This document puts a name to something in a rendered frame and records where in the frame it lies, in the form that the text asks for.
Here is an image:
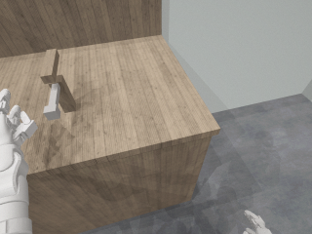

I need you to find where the robot right hand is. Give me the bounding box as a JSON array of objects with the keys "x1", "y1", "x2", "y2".
[{"x1": 243, "y1": 210, "x2": 272, "y2": 234}]

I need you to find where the robot left hand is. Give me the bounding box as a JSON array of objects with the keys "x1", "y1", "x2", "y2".
[{"x1": 0, "y1": 89, "x2": 38, "y2": 148}]

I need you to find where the robot left forearm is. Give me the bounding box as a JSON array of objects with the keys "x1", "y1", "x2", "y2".
[{"x1": 0, "y1": 144, "x2": 33, "y2": 234}]

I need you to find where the counter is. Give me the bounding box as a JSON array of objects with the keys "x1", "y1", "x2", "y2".
[{"x1": 0, "y1": 0, "x2": 220, "y2": 234}]

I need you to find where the tap lever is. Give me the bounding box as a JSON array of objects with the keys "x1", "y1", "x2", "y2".
[{"x1": 43, "y1": 83, "x2": 61, "y2": 121}]

